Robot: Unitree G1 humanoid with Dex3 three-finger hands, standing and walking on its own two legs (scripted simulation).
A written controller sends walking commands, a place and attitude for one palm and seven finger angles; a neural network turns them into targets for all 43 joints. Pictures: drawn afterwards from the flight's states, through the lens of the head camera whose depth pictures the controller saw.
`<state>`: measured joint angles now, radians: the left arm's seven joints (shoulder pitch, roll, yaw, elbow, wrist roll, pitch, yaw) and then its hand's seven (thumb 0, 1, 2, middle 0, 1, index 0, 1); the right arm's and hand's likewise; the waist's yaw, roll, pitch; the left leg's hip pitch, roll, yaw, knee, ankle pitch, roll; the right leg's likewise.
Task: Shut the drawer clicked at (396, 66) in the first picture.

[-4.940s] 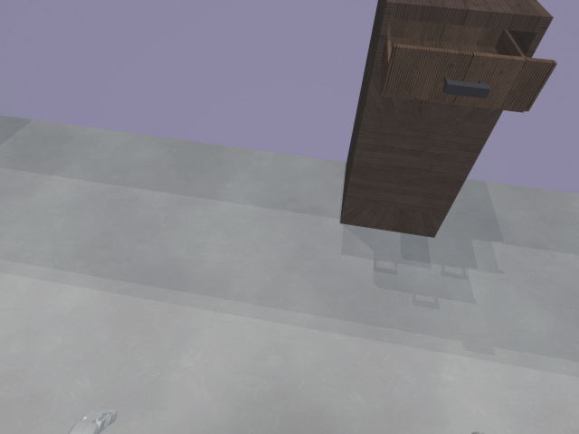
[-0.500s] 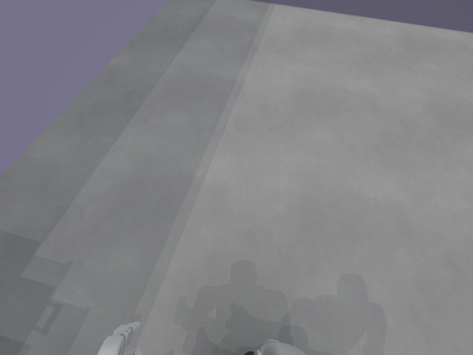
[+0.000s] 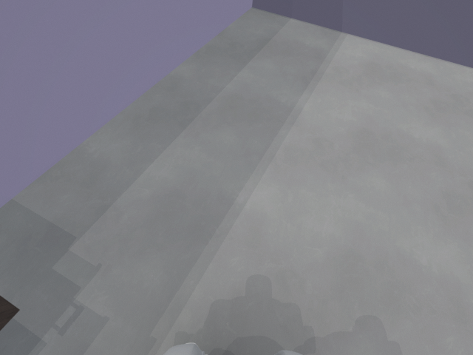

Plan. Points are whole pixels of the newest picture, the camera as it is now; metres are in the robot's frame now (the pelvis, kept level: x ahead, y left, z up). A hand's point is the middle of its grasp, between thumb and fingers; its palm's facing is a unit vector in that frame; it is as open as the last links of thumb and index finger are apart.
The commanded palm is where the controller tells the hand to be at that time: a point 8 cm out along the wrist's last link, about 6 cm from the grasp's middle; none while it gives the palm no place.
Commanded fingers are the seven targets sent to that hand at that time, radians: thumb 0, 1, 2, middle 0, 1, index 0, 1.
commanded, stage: turn to face it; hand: left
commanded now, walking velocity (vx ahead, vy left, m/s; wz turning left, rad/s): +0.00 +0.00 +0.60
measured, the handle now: out of the picture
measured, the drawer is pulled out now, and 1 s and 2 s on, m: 0.19 0.19 0.19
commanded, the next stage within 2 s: take the last steps up to it in 1.78 s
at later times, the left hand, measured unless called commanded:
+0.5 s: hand out of the picture +0.04 +0.13 -0.12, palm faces +0.32 -0.90 -0.29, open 7.4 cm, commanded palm none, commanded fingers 0.00 0.90 0.90 -0.20 -0.30 -0.20 -0.30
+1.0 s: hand out of the picture -0.10 +0.17 -0.15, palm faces +0.62 -0.74 -0.26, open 7.4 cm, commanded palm none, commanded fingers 0.00 0.90 0.90 -0.20 -0.30 -0.20 -0.30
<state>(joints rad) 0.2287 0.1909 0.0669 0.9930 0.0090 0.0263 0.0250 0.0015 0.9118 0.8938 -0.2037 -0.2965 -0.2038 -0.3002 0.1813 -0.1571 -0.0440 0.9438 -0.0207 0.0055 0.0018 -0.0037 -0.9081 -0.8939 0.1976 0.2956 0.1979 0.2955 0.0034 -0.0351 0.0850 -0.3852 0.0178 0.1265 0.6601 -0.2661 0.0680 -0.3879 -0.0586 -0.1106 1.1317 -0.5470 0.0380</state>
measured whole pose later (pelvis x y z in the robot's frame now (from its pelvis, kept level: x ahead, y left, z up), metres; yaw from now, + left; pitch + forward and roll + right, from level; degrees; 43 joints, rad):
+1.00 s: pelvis -0.02 -0.05 +0.02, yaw +36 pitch +0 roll -1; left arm 0.20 0.27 0.08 0.92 0.01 0.06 0.01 0.01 0.91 0.89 -0.20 -0.30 -0.20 -0.30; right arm 0.13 -0.22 -0.05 0.89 -0.02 0.03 0.01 0.00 -0.90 -0.89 0.20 0.30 0.20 0.30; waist 0.02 -0.03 0.09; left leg -0.26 0.00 0.01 0.53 -0.27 0.02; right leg -0.48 -0.11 -0.05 1.08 -0.44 0.09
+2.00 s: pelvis -0.03 -0.09 +0.02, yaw +63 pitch -1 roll +0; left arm 0.23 0.22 0.06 0.98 0.01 0.05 0.01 0.00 0.90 0.89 -0.20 -0.30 -0.20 -0.30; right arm 0.18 -0.17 -0.03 0.95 -0.02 0.02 0.00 0.00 -0.90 -0.89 0.20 0.30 0.20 0.30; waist 0.01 0.00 0.04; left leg -0.22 -0.01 0.03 0.46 -0.23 0.03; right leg -0.36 -0.07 -0.06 0.85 -0.46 0.06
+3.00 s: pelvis -0.02 +0.21 +0.02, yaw +68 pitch -1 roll +1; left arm 0.15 0.19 0.07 1.00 0.02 -0.01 0.00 0.00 0.91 0.89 -0.20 -0.30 -0.20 -0.30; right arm 0.34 -0.13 -0.03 1.08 -0.01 -0.08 -0.02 -0.01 -0.92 -0.89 0.20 0.30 0.20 0.30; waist 0.00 -0.04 0.00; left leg -0.03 -0.06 0.19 0.30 -0.26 0.09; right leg -0.60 -0.11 -0.04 1.02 -0.17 0.02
